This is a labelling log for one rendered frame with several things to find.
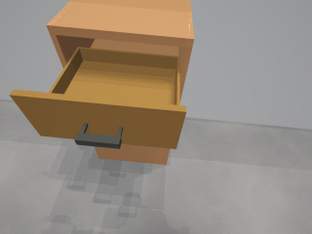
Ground handle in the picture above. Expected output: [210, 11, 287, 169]
[74, 123, 123, 149]

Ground drawer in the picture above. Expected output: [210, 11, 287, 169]
[9, 47, 187, 149]

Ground cabinet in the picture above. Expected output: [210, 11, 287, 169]
[46, 0, 194, 165]

